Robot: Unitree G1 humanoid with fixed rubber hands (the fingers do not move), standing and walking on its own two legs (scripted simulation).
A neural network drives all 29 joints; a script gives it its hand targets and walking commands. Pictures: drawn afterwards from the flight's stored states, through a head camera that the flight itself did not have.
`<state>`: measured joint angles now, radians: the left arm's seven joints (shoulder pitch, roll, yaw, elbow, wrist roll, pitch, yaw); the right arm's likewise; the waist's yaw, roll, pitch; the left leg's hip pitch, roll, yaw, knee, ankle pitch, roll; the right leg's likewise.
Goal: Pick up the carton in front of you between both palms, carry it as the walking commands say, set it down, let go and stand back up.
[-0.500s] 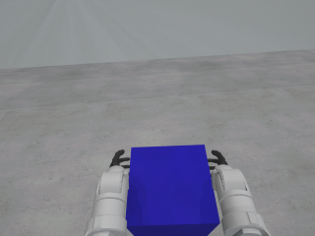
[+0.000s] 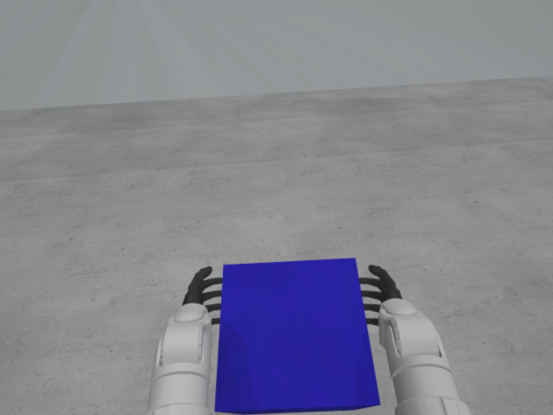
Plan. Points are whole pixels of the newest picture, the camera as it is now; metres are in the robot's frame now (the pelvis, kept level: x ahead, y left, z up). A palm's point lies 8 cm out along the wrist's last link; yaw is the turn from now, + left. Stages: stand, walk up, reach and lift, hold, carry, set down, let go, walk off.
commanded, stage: carry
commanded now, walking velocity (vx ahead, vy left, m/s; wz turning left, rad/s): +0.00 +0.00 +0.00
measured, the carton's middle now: (293, 343) +0.31 +0.00 -0.06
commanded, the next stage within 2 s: hold in 0.06 s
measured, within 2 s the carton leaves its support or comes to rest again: neither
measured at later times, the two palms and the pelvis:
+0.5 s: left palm (187, 290) +0.33 +0.17 +0.06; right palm (372, 278) +0.35 -0.13 +0.05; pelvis +0.05 -0.01 +0.01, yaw +5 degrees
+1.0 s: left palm (212, 332) +0.36 +0.16 -0.10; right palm (359, 326) +0.38 -0.13 -0.12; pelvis +0.03 -0.01 -0.03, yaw +4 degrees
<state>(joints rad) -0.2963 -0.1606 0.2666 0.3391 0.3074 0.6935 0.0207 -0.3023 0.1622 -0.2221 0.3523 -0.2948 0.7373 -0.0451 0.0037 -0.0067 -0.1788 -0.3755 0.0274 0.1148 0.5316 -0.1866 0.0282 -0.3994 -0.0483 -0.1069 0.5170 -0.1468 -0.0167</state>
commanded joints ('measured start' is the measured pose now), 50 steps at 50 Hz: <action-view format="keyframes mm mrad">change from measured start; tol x8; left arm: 1 -497 -942 -516 -4 -259 -26 -263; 6 -605 -1097 -516 2 -277 -42 -322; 18 -619 -1002 -377 210 -219 -34 -340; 28 -491 -961 -404 68 -217 -34 -273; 38 -474 -827 -125 276 -17 -333 -192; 50 -670 -883 -399 252 -120 -637 -107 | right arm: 1 -584 944 501 -94 285 -76 266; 9 -743 1024 506 -54 291 -105 367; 17 -667 994 382 121 241 -100 343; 28 -540 959 421 -33 250 -81 267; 38 -548 700 123 213 28 -386 242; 50 -830 700 438 171 151 -714 200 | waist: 1 -3 10 -197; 17 -14 -23 34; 26 -13 -15 -74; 37 8 10 -10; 50 -8 -16 -803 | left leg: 1 42 113 -139 -123 -124 1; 3 46 112 -139 -119 -116 2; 4 109 -54 -217 -175 -233 38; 7 45 -31 -242 -204 -375 42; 12 206 -59 -220 -152 -231 15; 28 282 -80 -243 -133 241 -1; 36 89 -98 -245 -2 233 -9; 45 -60 -123 -244 264 507 -50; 50 -314 -151 -215 407 374 -60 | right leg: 1 85 -100 138 -108 -156 -9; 3 89 -100 136 -106 -149 -10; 4 359 124 153 -60 -151 -19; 6 407 120 174 -49 -199 -14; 16 212 72 242 -168 -315 -33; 27 444 81 238 -114 273 11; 39 -5 124 222 98 262 3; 50 -190 161 206 421 356 10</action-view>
